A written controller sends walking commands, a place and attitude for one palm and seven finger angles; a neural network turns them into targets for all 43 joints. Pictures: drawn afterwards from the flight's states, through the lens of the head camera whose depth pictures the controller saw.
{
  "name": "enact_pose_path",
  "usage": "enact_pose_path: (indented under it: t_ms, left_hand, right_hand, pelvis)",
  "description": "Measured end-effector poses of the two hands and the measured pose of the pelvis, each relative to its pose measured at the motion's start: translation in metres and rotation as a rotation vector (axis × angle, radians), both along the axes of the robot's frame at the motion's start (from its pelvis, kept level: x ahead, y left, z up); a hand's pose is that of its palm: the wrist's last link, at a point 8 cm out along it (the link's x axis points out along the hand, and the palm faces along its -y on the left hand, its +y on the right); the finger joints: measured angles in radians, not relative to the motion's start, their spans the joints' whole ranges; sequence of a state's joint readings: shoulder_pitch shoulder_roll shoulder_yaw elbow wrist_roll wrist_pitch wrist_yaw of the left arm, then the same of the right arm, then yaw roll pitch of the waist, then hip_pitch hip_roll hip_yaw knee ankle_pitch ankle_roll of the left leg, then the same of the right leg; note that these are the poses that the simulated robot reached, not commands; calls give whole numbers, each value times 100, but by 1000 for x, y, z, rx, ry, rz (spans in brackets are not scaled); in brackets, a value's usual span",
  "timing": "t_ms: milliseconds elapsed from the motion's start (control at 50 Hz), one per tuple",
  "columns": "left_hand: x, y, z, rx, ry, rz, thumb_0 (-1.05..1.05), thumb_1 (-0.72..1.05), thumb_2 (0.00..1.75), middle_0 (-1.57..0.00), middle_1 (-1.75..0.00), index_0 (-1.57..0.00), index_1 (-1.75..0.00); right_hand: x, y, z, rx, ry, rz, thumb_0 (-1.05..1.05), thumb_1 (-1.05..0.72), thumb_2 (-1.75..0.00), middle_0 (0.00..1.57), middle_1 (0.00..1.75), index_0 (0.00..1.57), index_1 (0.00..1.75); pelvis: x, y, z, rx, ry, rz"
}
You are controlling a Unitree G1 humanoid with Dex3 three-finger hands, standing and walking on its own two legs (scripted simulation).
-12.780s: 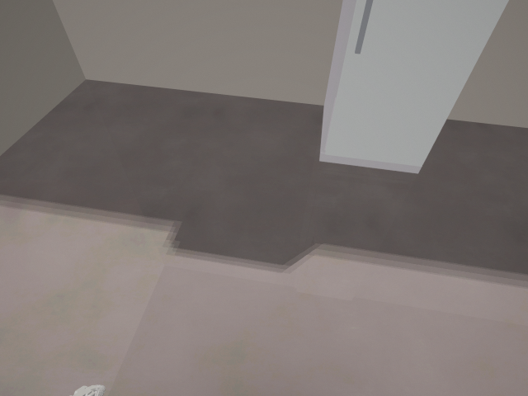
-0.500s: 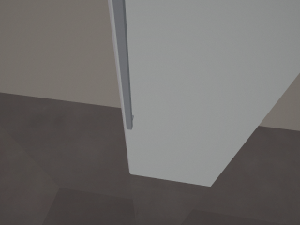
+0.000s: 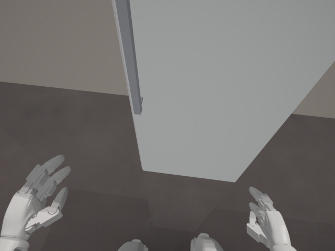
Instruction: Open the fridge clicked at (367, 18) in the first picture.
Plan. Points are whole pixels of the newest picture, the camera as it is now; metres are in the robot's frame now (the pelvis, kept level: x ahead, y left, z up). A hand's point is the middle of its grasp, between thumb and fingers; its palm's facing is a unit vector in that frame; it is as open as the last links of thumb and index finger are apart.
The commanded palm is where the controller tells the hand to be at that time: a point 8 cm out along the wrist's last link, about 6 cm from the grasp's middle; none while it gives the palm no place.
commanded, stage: raise the hand to about handle height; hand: left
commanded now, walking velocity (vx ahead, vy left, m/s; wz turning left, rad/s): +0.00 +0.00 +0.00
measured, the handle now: (130, 34) +0.53 +0.13 +0.22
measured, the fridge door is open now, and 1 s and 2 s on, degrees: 0 0 0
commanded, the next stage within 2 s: move the hooked fingers beside the handle in 1.78 s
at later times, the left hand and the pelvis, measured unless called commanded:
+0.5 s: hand (39, 194) +0.21 +0.27 +0.06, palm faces +0.00 -1.00 -0.07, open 11.0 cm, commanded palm +0.18 +0.31 +0.08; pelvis +0.00 +0.01 +0.00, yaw +1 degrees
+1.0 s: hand (26, 158) +0.26 +0.29 +0.11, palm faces +0.00 -1.00 -0.06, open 13.7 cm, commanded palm +0.23 +0.34 +0.13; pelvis +0.02 +0.02 +0.03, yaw +1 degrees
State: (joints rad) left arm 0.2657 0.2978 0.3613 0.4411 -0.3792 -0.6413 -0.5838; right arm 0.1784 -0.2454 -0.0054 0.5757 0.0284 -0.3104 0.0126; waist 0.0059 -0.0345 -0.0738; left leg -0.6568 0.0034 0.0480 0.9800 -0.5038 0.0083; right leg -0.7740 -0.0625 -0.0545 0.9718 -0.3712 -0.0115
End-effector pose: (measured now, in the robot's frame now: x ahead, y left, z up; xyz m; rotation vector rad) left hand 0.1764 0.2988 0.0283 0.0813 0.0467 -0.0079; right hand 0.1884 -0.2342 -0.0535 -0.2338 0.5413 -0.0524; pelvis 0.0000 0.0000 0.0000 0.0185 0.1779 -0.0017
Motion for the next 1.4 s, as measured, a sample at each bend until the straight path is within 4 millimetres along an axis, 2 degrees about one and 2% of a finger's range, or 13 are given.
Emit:
enact_pose_path:
  t_ms: [80, 180, 280, 360, 520, 680, 1000, 1320, 1400]
  left_hand:
    - [-15, 8, -18, -67, 7, 11, 1, 63, 78, -22, -48, -22, -48]
    - [-14, 8, -6, -58, -12, 19, 1, 51, 73, -23, -55, -23, -55]
    - [-1, 5, 15, -21, 2, -30, 1, 39, 68, -23, -63, -24, -63]
    - [7, 12, 29, -9, 15, -20, 1, 30, 64, -24, -69, -24, -69]
    - [15, 24, 41, -14, 14, 6, 1, 12, 56, -25, -81, -26, -81]
    - [31, 27, 54, -16, -6, -10, 0, -7, 48, -27, -93, -27, -93]
    - [66, 47, 90, -23, -23, 12, 0, -42, 33, -29, -115, -30, -115]
    - [99, 58, 127, -27, -56, 15, -1, -50, 30, -30, -120, -30, -120]
    - [103, 59, 127, -40, -38, 16, -1, -50, 30, -30, -120, -30, -120]
  right_hand:
    - [10, -2, -12, -38, -36, 22, 1, -90, -90, 21, 30, 20, 30]
    - [7, 1, -21, -65, -4, 23, 1, -90, -90, 20, 30, 20, 30]
    - [-7, 9, -20, -41, 31, -4, 2, -90, -90, 20, 30, 20, 30]
    - [-19, 13, -15, -19, 42, -28, 2, -90, -90, 20, 30, 20, 30]
    - [-31, 11, -4, -34, 56, -42, 2, -90, -90, 21, 30, 20, 30]
    - [-24, 9, 10, -64, 42, -51, 2, -90, -90, 20, 30, 20, 30]
    - [2, 27, 27, -36, 17, -30, 2, -90, -90, 20, 30, 20, 30]
    - [-1, 20, 32, -40, 56, -60, 2, -90, -90, 20, 30, 20, 30]
    - [-5, 17, 32, -36, 66, -68, 2, -90, -90, 20, 30, 20, 30]
  pelvis:
    - [-4, -1, -21, -16, 19, 6]
    - [-7, 1, -26, -44, 17, 23]
    - [-8, 3, -18, -55, 11, 33]
    - [-7, 6, -10, -53, 7, 31]
    - [-2, 12, 1, -50, -8, 26]
    - [5, 17, 10, -55, -34, 27]
    - [21, 23, 27, -57, -71, 30]
    - [29, 22, 40, -49, -103, 28]
    - [29, 21, 42, -44, -104, 25]
